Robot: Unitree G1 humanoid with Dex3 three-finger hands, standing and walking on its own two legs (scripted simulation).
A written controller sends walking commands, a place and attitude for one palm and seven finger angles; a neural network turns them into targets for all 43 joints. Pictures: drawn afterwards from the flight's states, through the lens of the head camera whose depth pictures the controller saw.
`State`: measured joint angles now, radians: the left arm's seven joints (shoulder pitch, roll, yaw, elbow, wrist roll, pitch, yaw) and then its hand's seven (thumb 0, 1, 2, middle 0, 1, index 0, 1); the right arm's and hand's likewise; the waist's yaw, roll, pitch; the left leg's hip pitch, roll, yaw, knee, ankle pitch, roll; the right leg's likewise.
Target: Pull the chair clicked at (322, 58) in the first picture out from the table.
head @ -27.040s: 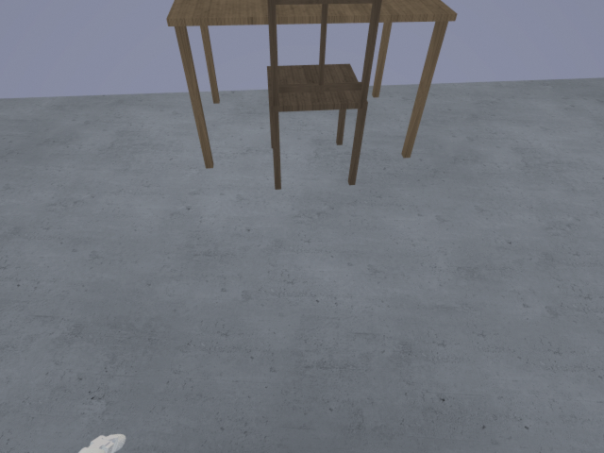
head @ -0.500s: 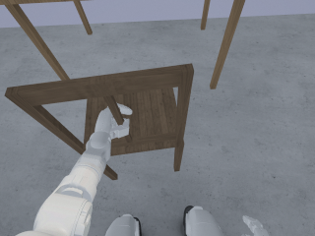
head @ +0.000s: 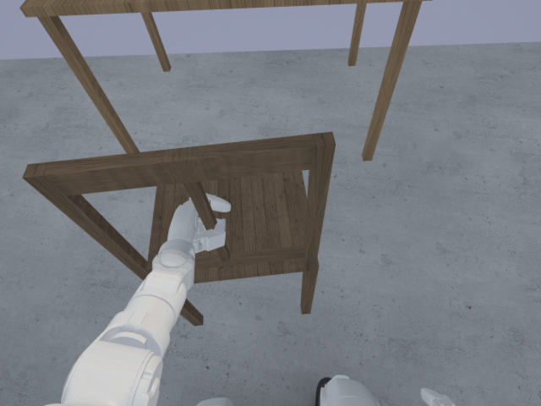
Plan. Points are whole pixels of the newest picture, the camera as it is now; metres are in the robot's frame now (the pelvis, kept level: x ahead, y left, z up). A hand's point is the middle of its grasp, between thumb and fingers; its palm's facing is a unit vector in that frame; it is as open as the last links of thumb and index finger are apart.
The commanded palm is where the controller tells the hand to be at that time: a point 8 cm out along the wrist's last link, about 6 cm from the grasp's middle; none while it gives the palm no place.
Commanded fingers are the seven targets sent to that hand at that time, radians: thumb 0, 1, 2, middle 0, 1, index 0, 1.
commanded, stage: step backward, pulling the chair out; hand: left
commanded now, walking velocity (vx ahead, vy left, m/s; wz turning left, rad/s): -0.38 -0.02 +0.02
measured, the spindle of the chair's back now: (211, 225) +0.41 +0.13 -0.06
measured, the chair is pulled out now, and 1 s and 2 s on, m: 0.52 0.59 0.59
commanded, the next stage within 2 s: stop walking, hand still on the chair in 0.38 s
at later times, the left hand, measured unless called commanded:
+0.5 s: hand (216, 265) +0.32 +0.10 -0.03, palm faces +0.00 -0.98 -0.19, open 5.2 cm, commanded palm +0.30 +0.16 -0.02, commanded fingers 0.00 0.90 0.90 -0.50 -1.45 -0.50 -1.45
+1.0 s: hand (214, 271) +0.31 +0.11 -0.03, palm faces -0.12 -0.97 -0.20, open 5.3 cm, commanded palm +0.30 +0.16 -0.02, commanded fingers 0.00 0.90 0.90 -0.50 -1.45 -0.50 -1.45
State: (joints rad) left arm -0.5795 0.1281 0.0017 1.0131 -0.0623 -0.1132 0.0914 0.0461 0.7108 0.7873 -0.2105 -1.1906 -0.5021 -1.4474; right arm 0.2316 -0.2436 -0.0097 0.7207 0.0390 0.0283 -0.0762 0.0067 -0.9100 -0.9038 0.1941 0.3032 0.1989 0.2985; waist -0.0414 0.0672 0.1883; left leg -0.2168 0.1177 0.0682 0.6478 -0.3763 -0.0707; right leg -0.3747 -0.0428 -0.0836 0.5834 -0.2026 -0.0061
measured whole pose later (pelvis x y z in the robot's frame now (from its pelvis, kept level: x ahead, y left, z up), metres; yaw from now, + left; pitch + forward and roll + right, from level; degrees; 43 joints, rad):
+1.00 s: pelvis +0.01 +0.03 +0.01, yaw -2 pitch -2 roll +1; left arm -0.22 0.07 -0.12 0.75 -0.04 -0.03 0.09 0.04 0.66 0.82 -0.23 -1.27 -0.50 -1.45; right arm 0.19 -0.23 0.00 0.69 0.03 0.02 -0.12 0.01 -0.91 -0.90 0.20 0.30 0.20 0.30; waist -0.02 0.07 0.06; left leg -0.09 0.07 0.09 0.49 -0.35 -0.05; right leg -0.32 -0.09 -0.04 0.55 -0.19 0.03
